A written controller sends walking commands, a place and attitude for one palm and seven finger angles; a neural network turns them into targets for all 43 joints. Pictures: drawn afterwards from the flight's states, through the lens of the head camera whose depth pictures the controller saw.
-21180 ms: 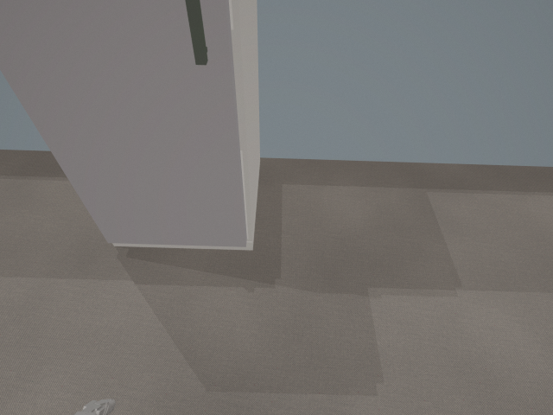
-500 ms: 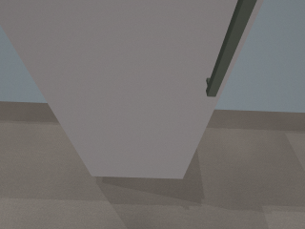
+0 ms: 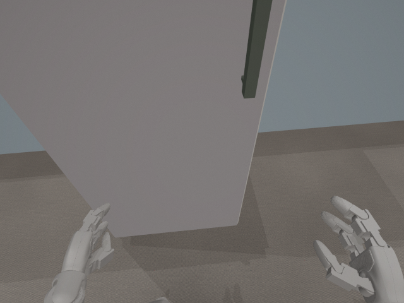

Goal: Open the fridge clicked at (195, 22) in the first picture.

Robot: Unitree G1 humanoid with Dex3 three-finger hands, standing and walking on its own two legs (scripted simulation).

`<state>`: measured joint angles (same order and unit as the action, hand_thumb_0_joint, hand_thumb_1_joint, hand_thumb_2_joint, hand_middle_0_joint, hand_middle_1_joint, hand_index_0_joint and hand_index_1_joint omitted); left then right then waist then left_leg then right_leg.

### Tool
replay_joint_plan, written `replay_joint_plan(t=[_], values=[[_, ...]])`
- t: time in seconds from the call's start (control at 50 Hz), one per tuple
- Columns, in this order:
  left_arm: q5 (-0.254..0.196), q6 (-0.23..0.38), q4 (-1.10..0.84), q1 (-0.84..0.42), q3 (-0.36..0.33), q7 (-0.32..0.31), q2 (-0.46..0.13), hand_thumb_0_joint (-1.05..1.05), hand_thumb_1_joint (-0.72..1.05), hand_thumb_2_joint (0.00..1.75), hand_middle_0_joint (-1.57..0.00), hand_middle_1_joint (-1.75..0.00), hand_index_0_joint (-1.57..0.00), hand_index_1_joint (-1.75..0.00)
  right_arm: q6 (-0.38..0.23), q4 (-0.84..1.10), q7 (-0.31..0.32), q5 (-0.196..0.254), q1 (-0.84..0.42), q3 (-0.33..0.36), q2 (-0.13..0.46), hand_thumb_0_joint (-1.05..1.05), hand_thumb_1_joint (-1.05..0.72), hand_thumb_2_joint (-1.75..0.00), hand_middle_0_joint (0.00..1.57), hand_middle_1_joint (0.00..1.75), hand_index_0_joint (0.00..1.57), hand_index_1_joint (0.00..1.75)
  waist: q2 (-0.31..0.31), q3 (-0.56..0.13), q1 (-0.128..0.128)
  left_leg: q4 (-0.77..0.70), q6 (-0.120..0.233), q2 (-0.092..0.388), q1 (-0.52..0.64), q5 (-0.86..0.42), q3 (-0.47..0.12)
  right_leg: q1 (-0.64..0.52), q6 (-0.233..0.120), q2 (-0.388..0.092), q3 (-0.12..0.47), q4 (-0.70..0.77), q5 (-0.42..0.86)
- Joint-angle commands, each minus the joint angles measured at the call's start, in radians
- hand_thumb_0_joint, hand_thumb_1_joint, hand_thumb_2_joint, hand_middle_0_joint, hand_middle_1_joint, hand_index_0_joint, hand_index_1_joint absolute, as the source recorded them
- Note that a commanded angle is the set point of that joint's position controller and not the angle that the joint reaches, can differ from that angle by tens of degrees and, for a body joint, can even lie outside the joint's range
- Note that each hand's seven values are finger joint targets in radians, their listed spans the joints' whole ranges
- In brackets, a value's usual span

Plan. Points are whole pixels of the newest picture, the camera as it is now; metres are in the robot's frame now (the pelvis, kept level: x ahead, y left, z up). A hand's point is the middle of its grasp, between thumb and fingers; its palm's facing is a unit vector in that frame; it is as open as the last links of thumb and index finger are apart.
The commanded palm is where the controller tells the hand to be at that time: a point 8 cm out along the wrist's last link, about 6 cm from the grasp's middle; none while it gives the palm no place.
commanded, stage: raise the hand to about handle height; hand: right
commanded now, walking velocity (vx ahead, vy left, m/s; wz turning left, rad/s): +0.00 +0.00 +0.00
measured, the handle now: (256, 17) +0.51 -0.10 +0.30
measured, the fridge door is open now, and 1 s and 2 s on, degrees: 0 0 0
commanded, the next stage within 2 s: move the hooked fingers beside the handle in 1.58 s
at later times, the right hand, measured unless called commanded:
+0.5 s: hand (377, 185) +0.26 -0.25 +0.17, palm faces +0.00 +0.99 -0.10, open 12.2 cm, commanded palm +0.22 -0.30 +0.19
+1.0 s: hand out of the picture +0.30 -0.28 +0.28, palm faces +0.04 +0.99 -0.15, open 13.9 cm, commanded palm +0.26 -0.32 +0.29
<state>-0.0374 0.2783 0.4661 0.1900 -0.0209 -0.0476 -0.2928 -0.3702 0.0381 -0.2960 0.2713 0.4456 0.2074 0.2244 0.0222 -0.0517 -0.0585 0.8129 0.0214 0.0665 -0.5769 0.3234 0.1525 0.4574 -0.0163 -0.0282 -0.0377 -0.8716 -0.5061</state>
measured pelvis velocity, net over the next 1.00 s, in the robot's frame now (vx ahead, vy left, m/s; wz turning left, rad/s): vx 0.02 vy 0.00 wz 0.00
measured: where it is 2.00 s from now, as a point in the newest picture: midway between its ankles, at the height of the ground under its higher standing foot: outside the picture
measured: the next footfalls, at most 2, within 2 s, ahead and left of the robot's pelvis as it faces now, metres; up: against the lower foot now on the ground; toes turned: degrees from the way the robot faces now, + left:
none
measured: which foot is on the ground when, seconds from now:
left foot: down 0.00-1.00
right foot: down 0.00-1.00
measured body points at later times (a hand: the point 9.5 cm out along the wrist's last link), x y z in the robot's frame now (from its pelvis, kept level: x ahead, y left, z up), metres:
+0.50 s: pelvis +0.02 -0.02 +0.03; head +0.01 -0.02 +0.48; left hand +0.19 +0.22 -0.03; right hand +0.25 -0.31 +0.17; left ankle +0.06 +0.11 -0.70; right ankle -0.03 -0.10 -0.70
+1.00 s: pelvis +0.02 +0.00 +0.04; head +0.00 +0.02 +0.49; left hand +0.23 +0.20 -0.03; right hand +0.29 -0.34 +0.29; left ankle +0.06 +0.11 -0.70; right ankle -0.03 -0.10 -0.70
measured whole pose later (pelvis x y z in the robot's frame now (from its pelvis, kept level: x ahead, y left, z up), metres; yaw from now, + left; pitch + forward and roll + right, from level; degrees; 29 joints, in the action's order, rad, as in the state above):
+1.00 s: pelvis +0.02 +0.00 +0.04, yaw +0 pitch -3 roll +1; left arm -0.09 0.20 0.62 0.18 0.12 -0.06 -0.27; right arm 0.32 -0.01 -0.50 0.33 -0.23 0.52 0.54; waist -0.07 -0.01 -0.08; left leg 0.42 0.01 0.05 -0.19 0.18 0.15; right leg 0.04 -0.02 -0.01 -0.05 -0.42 -0.33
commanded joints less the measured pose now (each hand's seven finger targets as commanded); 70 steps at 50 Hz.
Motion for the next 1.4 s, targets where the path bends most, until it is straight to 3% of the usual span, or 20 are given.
replay_joint_plan(t=[0.0, 0.06, 0.1, 0.18, 0.2, 0.24, 0.3, 0.38, 0.52, 0.62, 0.7, 0.76, 0.8, 0.86, 0.94, 0.98, 1.06, 1.14, 1.28, 1.38], values=[[-0.005, 0.073, -0.052, 0.015, 0.004, -0.018, -0.103, 0.00, 0.90, 0.90, -0.20, -0.30, -0.20, -0.30, -0.053, 0.238, -0.038, 0.006, -0.311, 0.036, 0.200, 0.00, -0.27, -0.63, 0.25, 0.70, 0.25, 0.70, -0.130, -0.078, 0.097, -0.161, 0.007, -0.048, 0.186, -0.046, -0.113, 0.025, -0.001, 0.015, 0.070, 0.204, 0.224], [-0.017, 0.084, -0.053, -0.017, 0.012, -0.031, -0.101, 0.00, 0.90, 0.90, -0.20, -0.30, -0.20, -0.30, 0.055, 0.164, -0.080, 0.029, -0.286, 0.105, 0.244, 0.00, -0.20, -0.60, 0.25, 0.75, 0.25, 0.75, -0.058, -0.122, 0.056, -0.196, 0.000, -0.039, 0.283, -0.038, -0.102, 0.026, 0.001, 0.014, 0.076, 0.261, 0.229], [-0.014, 0.096, -0.056, -0.041, 0.026, -0.030, -0.096, 0.00, 0.90, 0.90, -0.20, -0.30, -0.20, -0.30, 0.121, 0.154, -0.089, 0.060, -0.267, 0.154, 0.259, 0.00, -0.15, -0.58, 0.25, 0.78, 0.25, 0.78, -0.095, -0.139, 0.022, -0.199, 0.007, -0.039, 0.344, -0.104, -0.087, -0.002, 0.007, 0.015, 0.081, 0.290, 0.291], [-0.008, 0.123, -0.046, -0.046, 0.037, -0.019, -0.085, 0.00, 0.90, 0.90, -0.20, -0.30, -0.20, -0.30, 0.180, 0.212, -0.079, 0.105, -0.254, 0.204, 0.249, 0.00, -0.06, -0.54, 0.26, 0.84, 0.26, 0.84, -0.006, -0.135, 0.006, -0.218, -0.003, -0.043, 0.380, -0.187, -0.061, -0.028, 0.016, 0.008, 0.079, 0.331, 0.371], [-0.005, 0.130, -0.046, -0.046, 0.041, -0.015, -0.088, 0.00, 0.90, 0.90, -0.20, -0.30, -0.20, -0.30, 0.185, 0.225, -0.079, 0.109, -0.256, 0.219, 0.263, 0.00, -0.04, -0.53, 0.26, 0.86, 0.26, 0.86, -0.027, -0.135, -0.006, -0.220, 0.003, -0.047, 0.407, -0.215, -0.063, -0.041, 0.020, 0.010, 0.077, 0.338, 0.409], [-0.007, 0.140, -0.037, -0.033, 0.038, -0.010, -0.088, 0.00, 0.90, 0.90, -0.20, -0.30, -0.20, -0.30, 0.197, 0.251, -0.079, 0.107, -0.266, 0.219, 0.257, 0.00, 0.01, -0.51, 0.27, 0.88, 0.27, 0.88, -0.042, -0.148, 0.000, -0.230, 0.000, -0.047, 0.407, -0.249, -0.059, -0.081, 0.026, 0.006, 0.068, 0.352, 0.442], [-0.012, 0.146, -0.025, -0.032, 0.038, -0.016, -0.098, 0.00, 0.90, 0.90, -0.20, -0.30, -0.20, -0.30, 0.236, 0.248, -0.083, 0.099, -0.328, 0.216, 0.266, 0.00, 0.08, -0.48, 0.27, 0.93, 0.27, 0.93, -0.037, -0.082, 0.006, -0.259, 0.001, -0.052, 0.393, -0.218, -0.058, -0.097, 0.027, 0.004, 0.070, 0.380, 0.416], [-0.015, 0.152, -0.012, -0.026, 0.036, -0.026, -0.095, 0.00, 0.90, 0.90, -0.20, -0.30, -0.20, -0.30, 0.271, 0.322, -0.075, 0.079, -0.418, 0.235, 0.310, 0.00, 0.17, -0.44, 0.28, 0.99, 0.28, 0.99, -0.109, -0.122, 0.005, -0.279, -0.001, -0.050, 0.423, -0.252, -0.049, -0.186, 0.035, 0.001, 0.080, 0.414, 0.481], [-0.021, 0.116, 0.006, -0.050, 0.050, -0.036, -0.096, 0.00, 0.90, 0.90, -0.20, -0.30, -0.20, -0.30, 0.352, 0.288, -0.098, 0.092, -0.575, 0.288, 0.377, 0.00, 0.34, -0.37, 0.29, 1.10, 0.29, 1.10, -0.140, -0.069, -0.002, -0.336, 0.007, -0.053, 0.478, -0.321, -0.059, -0.244, 0.035, 0.007, 0.071, 0.464, 0.529], [-0.028, 0.084, 0.000, -0.068, 0.059, -0.033, -0.095, 0.00, 0.90, 0.90, -0.20, -0.30, -0.20, -0.30, 0.438, 0.289, -0.127, 0.088, -0.671, 0.304, 0.418, 0.00, 0.45, -0.32, 0.30, 1.17, 0.30, 1.17, -0.159, -0.103, -0.006, -0.354, 0.008, -0.055, 0.516, -0.395, -0.059, -0.309, 0.038, 0.005, 0.075, 0.480, 0.640], [-0.032, 0.046, -0.004, -0.089, 0.067, -0.027, -0.094, 0.00, 0.90, 0.90, -0.20, -0.30, -0.20, -0.30, 0.514, 0.218, -0.151, 0.098, -0.699, 0.363, 0.479, 0.00, 0.50, -0.30, 0.30, 1.20, 0.30, 1.20, -0.089, -0.091, -0.014, -0.382, 0.008, -0.057, 0.536, -0.414, -0.066, -0.305, 0.021, 0.013, 0.064, 0.487, 0.600], [-0.042, 0.019, -0.007, -0.118, 0.071, -0.028, -0.095, 0.00, 0.90, 0.90, -0.20, -0.30, -0.20, -0.30, 0.557, 0.204, -0.164, 0.097, -0.824, 0.368, 0.506, 0.00, 0.50, -0.30, 0.30, 1.20, 0.30, 1.20, -0.094, -0.096, 0.000, -0.393, 0.006, -0.053, 0.528, -0.386, -0.064, -0.312, 0.016, 0.017, 0.064, 0.502, 0.554], [-0.041, 0.010, -0.021, -0.131, 0.075, -0.025, -0.090, 0.00, 0.90, 0.90, -0.20, -0.30, -0.20, -0.30, 0.577, 0.226, -0.171, 0.092, -0.868, 0.385, 0.547, 0.00, 0.50, -0.30, 0.30, 1.20, 0.30, 1.20, -0.129, -0.137, -0.013, -0.396, 0.010, -0.052, 0.554, -0.408, -0.074, -0.338, 0.012, 0.022, 0.061, 0.497, 0.577], [-0.045, -0.002, -0.020, -0.139, 0.079, -0.023, -0.090, 0.00, 0.90, 0.90, -0.20, -0.30, -0.20, -0.30, 0.598, 0.191, -0.183, 0.091, -0.930, 0.404, 0.576, 0.00, 0.50, -0.30, 0.30, 1.20, 0.30, 1.20, -0.102, -0.168, -0.009, -0.401, 0.007, -0.049, 0.567, -0.414, -0.071, -0.347, 0.008, 0.025, 0.063, 0.503, 0.572], [-0.054, -0.022, -0.010, -0.155, 0.083, -0.019, -0.101, 0.00, 0.90, 0.90, -0.20, -0.30, -0.20, -0.30, 0.643, 0.098, -0.204, 0.085, -1.006, 0.406, 0.614, 0.00, 0.50, -0.30, 0.30, 1.20, 0.30, 1.20, -0.089, -0.114, -0.005, -0.420, 0.009, -0.043, 0.539, -0.357, -0.079, -0.322, 0.000, 0.025, 0.062, 0.515, 0.506], [-0.056, -0.023, -0.016, -0.160, 0.082, -0.019, -0.104, 0.00, 0.90, 0.90, -0.20, -0.30, -0.20, -0.30, 0.663, 0.085, -0.207, 0.077, -1.060, 0.415, 0.644, 0.00, 0.50, -0.30, 0.30, 1.20, 0.30, 1.20, -0.104, -0.133, -0.007, -0.417, 0.010, -0.040, 0.539, -0.344, -0.077, -0.333, -0.002, 0.028, 0.065, 0.518, 0.504], [-0.058, -0.031, -0.026, -0.176, 0.080, -0.015, -0.108, 0.00, 0.90, 0.90, -0.20, -0.30, -0.20, -0.30, 0.685, 0.078, -0.220, 0.071, -1.135, 0.448, 0.709, 0.00, 0.50, -0.30, 0.30, 1.20, 0.30, 1.20, -0.098, -0.184, -0.015, -0.414, 0.012, -0.031, 0.577, -0.367, -0.093, -0.339, -0.009, 0.032, 0.067, 0.507, 0.519], [-0.069, -0.052, -0.025, -0.176, 0.074, 0.000, -0.124, 0.00, 0.90, 0.90, -0.20, -0.30, -0.20, -0.30, 0.719, -0.036, -0.251, 0.085, -1.018, 0.405, 0.638, 0.00, 0.50, -0.30, 0.30, 1.20, 0.30, 1.20, -0.038, -0.118, -0.010, -0.410, 0.006, -0.023, 0.536, -0.348, -0.103, -0.292, -0.008, 0.026, 0.055, 0.497, 0.480], [-0.061, -0.047, -0.052, -0.186, 0.069, -0.003, -0.116, 0.00, 0.90, 0.90, -0.20, -0.30, -0.20, -0.30, 0.688, 0.129, -0.216, 0.092, -1.056, 0.476, 0.705, 0.00, 0.50, -0.30, 0.30, 1.20, 0.30, 1.20, -0.089, -0.205, -0.020, -0.397, 0.008, -0.029, 0.555, -0.341, -0.100, -0.329, -0.011, 0.029, 0.057, 0.489, 0.500], [-0.059, -0.035, -0.034, -0.177, 0.073, -0.015, -0.112, 0.00, 0.90, 0.90, -0.20, -0.30, -0.20, -0.30, 0.678, 0.129, -0.186, 0.077, -1.087, 0.452, 0.682, 0.00, 0.50, -0.30, 0.30, 1.20, 0.30, 1.20, -0.149, -0.154, -0.010, -0.406, 0.012, -0.032, 0.525, -0.320, -0.090, -0.336, -0.005, 0.025, 0.055, 0.507, 0.487]])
